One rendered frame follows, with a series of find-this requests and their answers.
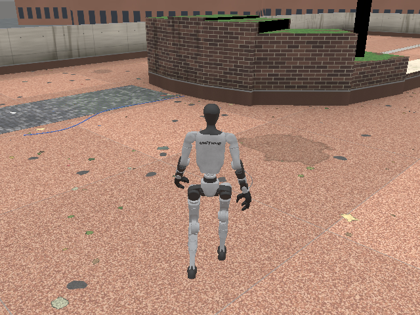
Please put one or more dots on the robot left shin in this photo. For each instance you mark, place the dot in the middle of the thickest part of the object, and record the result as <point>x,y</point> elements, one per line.
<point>192,246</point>

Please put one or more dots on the robot right upper arm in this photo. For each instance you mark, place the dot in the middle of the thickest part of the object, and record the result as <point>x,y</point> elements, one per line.
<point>234,150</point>

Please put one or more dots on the left robot forearm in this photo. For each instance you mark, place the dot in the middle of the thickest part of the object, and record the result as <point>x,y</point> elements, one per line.
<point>180,170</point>

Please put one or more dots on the right robot thigh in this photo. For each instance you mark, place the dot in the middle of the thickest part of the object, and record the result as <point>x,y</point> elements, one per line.
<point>225,193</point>

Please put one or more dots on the right robot forearm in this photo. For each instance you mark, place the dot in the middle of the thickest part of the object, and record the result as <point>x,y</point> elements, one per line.
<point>240,173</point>

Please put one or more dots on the robot left hand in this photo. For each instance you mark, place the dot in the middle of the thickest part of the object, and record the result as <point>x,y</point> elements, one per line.
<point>183,179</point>

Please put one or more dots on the robot left upper arm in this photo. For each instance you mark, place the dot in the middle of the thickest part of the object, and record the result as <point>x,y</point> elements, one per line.
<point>187,146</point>

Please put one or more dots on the robot right hand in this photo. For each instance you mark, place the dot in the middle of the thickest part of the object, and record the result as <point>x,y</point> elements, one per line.
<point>247,201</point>

